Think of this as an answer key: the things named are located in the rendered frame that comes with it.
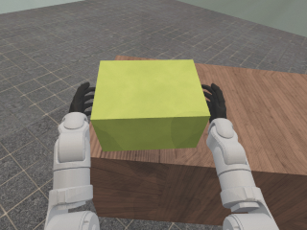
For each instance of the pedestal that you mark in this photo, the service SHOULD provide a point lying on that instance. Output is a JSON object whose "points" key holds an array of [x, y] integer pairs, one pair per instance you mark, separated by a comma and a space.
{"points": [[268, 111]]}

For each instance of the right robot hand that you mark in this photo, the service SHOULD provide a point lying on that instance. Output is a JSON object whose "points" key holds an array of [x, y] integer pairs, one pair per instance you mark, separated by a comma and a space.
{"points": [[216, 105]]}

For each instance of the right robot upper arm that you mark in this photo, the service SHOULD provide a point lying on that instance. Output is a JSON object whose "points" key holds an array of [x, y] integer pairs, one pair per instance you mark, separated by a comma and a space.
{"points": [[249, 221]]}

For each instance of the left robot upper arm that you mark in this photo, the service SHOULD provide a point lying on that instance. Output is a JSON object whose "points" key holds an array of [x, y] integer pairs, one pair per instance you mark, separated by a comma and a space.
{"points": [[82, 220]]}

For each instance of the right robot forearm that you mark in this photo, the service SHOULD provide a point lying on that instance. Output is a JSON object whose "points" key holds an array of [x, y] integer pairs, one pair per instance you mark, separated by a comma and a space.
{"points": [[239, 192]]}

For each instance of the carton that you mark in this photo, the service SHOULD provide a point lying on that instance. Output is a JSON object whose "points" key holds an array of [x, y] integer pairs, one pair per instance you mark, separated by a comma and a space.
{"points": [[155, 104]]}

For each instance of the left robot hand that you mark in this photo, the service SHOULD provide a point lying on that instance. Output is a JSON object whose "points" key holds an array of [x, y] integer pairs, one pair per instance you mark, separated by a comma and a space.
{"points": [[78, 104]]}

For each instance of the left robot forearm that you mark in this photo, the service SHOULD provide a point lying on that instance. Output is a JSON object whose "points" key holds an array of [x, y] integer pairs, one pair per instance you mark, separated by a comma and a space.
{"points": [[72, 160]]}

